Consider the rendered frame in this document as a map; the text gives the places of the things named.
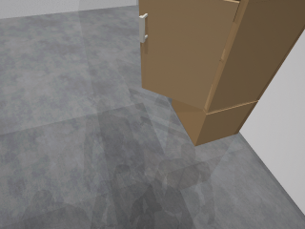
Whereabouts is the handle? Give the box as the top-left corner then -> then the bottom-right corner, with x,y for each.
138,13 -> 148,43

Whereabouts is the cupboard door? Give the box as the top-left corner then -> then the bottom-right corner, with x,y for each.
138,0 -> 240,110

